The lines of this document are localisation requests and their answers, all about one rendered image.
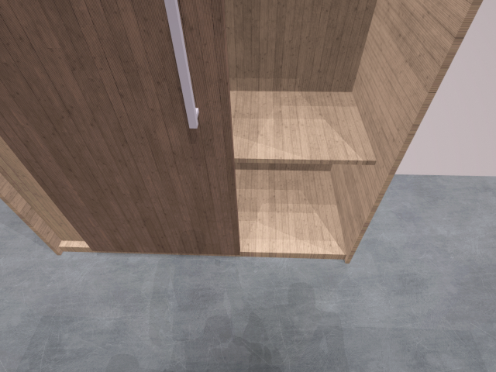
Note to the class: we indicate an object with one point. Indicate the wardrobe door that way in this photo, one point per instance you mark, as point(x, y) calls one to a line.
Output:
point(18, 176)
point(91, 104)

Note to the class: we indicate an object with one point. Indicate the handle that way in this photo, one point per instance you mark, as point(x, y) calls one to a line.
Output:
point(177, 37)

